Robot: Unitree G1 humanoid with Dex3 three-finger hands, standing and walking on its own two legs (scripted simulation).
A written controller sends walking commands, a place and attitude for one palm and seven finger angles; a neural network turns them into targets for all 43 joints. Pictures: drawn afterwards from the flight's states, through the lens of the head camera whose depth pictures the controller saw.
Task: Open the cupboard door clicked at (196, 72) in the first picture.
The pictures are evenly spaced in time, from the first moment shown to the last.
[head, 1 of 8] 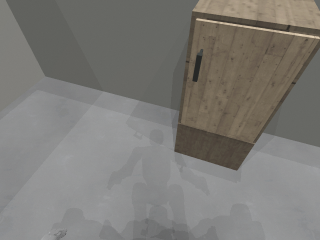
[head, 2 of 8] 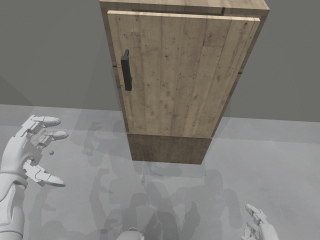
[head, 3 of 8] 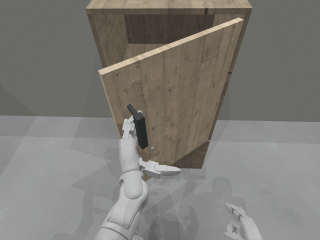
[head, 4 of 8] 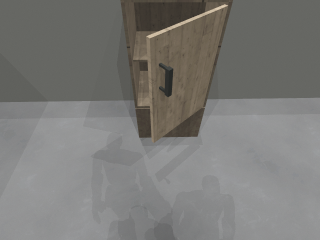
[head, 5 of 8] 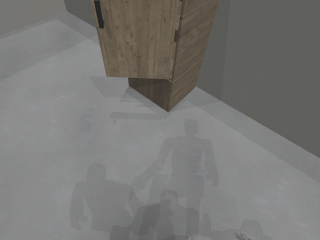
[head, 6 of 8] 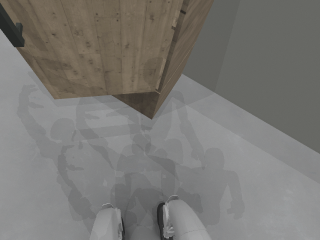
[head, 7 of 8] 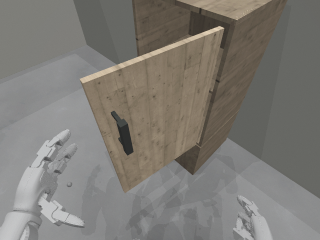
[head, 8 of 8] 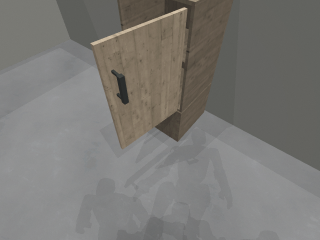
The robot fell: no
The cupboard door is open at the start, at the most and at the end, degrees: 0 82 81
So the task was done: yes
